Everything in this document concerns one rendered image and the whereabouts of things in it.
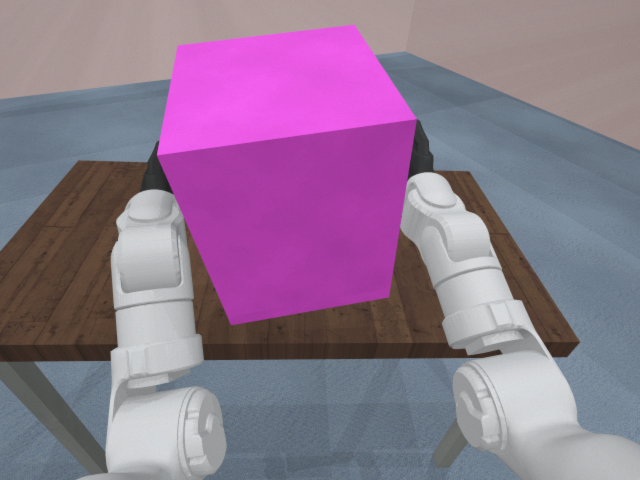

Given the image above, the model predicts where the robot right hand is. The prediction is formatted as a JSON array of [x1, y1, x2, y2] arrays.
[[407, 118, 435, 181]]

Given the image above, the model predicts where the robot left hand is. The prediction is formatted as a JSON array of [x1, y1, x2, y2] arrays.
[[140, 140, 174, 195]]

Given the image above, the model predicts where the carton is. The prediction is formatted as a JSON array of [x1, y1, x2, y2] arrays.
[[157, 25, 417, 325]]

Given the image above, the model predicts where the left robot forearm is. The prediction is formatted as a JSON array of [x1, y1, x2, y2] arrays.
[[106, 189, 204, 469]]

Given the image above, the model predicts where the table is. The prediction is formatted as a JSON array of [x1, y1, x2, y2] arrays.
[[0, 160, 580, 475]]

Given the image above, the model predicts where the robot right upper arm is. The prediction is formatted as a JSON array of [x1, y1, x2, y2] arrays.
[[453, 349, 640, 480]]

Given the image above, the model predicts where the right robot forearm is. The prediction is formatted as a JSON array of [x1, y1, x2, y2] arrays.
[[400, 172, 577, 418]]

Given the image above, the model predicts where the robot left upper arm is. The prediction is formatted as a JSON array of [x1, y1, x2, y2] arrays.
[[76, 386, 227, 480]]

